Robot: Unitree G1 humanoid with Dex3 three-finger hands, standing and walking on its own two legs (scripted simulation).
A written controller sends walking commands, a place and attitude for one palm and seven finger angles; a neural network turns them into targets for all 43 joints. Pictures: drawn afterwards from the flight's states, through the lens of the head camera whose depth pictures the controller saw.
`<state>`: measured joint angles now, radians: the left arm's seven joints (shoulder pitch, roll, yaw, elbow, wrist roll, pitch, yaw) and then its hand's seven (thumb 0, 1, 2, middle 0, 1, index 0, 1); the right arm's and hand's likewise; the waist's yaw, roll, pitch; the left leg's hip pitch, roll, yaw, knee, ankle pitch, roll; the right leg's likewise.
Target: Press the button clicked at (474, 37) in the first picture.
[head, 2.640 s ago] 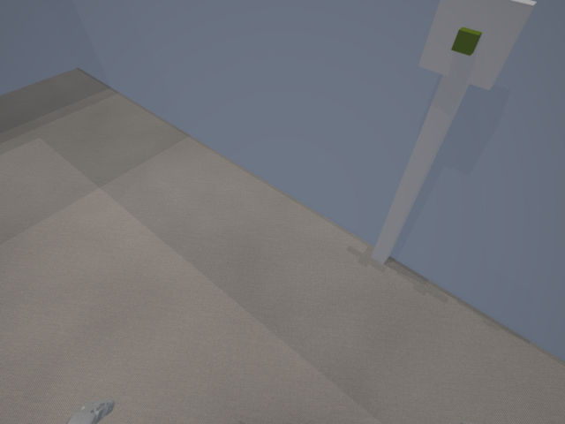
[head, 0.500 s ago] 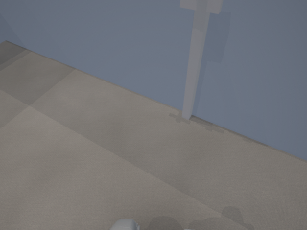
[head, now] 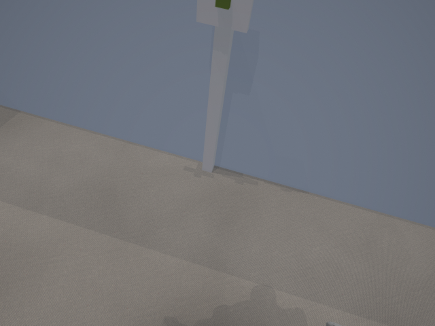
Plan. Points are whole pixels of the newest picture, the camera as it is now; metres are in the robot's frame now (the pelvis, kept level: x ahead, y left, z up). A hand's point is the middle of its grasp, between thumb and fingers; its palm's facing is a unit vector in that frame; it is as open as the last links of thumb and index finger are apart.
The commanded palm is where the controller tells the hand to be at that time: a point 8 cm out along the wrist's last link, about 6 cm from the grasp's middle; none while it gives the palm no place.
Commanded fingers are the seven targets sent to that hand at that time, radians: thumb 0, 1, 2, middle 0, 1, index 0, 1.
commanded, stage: turn to face it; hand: left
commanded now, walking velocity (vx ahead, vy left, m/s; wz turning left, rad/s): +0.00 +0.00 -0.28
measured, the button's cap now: out of the picture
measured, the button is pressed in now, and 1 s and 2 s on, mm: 0 0 0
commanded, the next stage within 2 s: take the last steps up to it in 0.10 s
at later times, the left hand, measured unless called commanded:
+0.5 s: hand out of the picture +0.13 +0.14 -0.16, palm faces -0.20 -0.96 -0.17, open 7.4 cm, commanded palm none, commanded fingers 0.00 0.90 0.90 -0.20 -0.30 -0.20 -0.30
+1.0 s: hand out of the picture +0.11 +0.21 -0.19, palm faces -0.07 -0.99 -0.13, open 7.4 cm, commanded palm none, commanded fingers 0.00 0.90 0.90 -0.20 -0.30 -0.20 -0.30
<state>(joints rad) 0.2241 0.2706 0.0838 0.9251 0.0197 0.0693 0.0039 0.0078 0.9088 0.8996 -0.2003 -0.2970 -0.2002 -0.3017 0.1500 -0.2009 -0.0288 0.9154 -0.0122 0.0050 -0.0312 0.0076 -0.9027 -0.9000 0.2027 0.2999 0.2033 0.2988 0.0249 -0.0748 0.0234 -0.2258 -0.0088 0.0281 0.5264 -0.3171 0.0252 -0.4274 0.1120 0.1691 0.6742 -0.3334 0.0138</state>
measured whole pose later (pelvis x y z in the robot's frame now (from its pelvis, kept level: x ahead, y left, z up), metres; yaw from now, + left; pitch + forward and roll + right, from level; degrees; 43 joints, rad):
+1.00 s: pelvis +0.18 +0.04 -0.02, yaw -9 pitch -1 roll -2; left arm 0.42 0.16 0.04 1.17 0.01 -0.01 0.01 0.01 0.91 0.90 -0.20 -0.30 -0.20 -0.30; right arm 0.17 -0.17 -0.04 1.00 -0.03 -0.06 0.01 0.00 -0.91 -0.90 0.20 0.30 0.20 0.30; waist 0.03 -0.04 0.07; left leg -0.40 0.07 0.17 0.69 -0.27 0.06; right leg -0.24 -0.07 -0.02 1.14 -0.50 0.00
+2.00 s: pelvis +0.46 -0.02 +0.00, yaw -12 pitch -2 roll -2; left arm 0.25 0.15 0.04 1.08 0.01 0.04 0.04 0.00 0.92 0.90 -0.20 -0.30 -0.20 -0.30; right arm 0.13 -0.13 -0.03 1.01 -0.02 -0.01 -0.03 0.00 -0.91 -0.90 0.20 0.30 0.20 0.30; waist 0.03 -0.04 0.07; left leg -0.32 0.06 0.13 0.55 -0.20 0.04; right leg -0.32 -0.03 -0.07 0.88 -0.52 0.02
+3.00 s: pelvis +0.41 -0.01 +0.01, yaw -13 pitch -2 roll +0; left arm 0.27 0.14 0.01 1.16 0.01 0.01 0.03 0.01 0.91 0.90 -0.20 -0.30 -0.20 -0.30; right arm 0.24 -0.16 -0.01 1.13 -0.01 -0.02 -0.04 0.02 -0.94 -0.90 0.20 0.30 0.20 0.30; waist 0.02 -0.02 0.01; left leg -0.11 0.00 0.12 0.42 -0.28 0.03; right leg -0.14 -0.09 -0.05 0.42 -0.25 0.06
